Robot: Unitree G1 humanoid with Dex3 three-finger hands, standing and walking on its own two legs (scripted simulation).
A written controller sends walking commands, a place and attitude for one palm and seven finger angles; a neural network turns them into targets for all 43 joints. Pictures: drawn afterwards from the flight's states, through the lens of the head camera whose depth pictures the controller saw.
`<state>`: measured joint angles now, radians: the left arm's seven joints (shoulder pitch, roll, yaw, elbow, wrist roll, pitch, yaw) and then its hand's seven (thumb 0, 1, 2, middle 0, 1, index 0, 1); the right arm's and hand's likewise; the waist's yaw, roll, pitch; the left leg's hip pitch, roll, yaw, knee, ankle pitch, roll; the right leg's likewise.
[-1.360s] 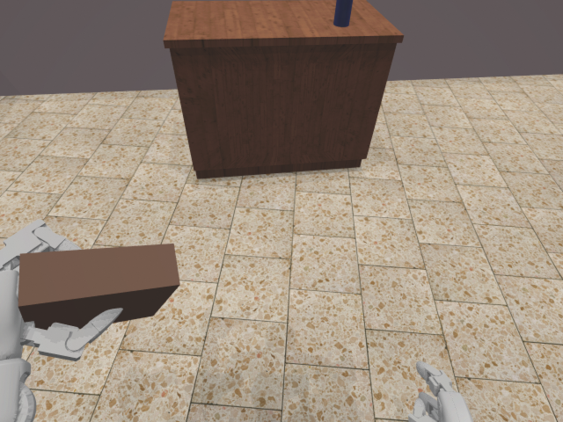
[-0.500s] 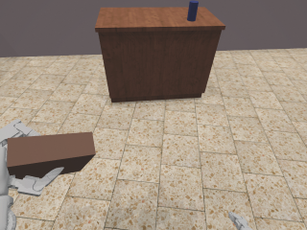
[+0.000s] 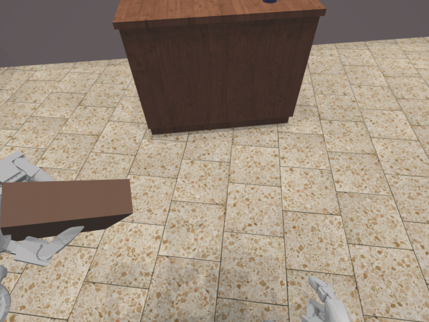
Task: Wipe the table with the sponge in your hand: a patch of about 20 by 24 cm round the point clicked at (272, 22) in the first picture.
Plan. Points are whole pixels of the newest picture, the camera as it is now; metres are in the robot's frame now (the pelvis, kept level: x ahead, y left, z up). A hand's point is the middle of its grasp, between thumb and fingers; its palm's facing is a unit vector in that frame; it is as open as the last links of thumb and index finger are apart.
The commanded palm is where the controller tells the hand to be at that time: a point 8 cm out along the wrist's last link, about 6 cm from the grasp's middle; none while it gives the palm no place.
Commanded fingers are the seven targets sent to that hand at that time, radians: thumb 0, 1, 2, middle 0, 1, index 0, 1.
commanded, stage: walk to a spot facing it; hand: left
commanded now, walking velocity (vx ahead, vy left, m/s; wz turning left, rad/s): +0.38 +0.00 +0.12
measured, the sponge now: (84, 209) +0.24 +0.20 +0.16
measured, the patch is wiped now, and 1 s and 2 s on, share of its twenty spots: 0.00 0.00 0.00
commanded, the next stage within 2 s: none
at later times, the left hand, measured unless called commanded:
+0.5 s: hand (83, 122) +0.38 +0.24 +0.19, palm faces +0.47 -0.80 -0.37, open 9.0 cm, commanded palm +0.31 +0.27 +0.20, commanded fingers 0.00 0.10 1.30 -1.20 -1.60 -1.20 -1.60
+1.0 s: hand (133, 79) +0.50 +0.18 +0.20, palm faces +0.49 -0.74 -0.46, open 9.0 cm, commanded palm +0.43 +0.22 +0.20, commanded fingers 0.00 0.10 1.30 -1.20 -1.60 -1.20 -1.60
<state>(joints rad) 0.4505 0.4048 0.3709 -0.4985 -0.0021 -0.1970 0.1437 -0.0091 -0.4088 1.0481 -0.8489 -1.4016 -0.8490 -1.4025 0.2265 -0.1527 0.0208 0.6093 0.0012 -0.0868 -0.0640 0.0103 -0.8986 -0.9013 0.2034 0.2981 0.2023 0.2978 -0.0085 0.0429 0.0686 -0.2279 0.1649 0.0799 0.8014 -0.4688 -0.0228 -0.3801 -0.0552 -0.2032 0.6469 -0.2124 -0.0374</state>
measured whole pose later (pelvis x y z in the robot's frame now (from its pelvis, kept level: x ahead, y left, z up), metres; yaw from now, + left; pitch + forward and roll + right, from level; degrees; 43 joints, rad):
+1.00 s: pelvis +0.31 -0.08 +0.02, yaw +8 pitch +0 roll +2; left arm 0.49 0.36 0.37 -0.56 -0.01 -0.22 0.16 -0.01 -0.41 1.05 -0.85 -1.40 -0.85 -1.40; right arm 0.20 -0.26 -0.06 0.62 0.01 -0.04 -0.06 0.02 -0.91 -0.90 0.20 0.30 0.20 0.30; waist -0.01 -0.02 0.10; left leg -0.49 0.10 0.15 0.87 -0.35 -0.01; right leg -0.18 -0.14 -0.25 0.54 -0.33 0.00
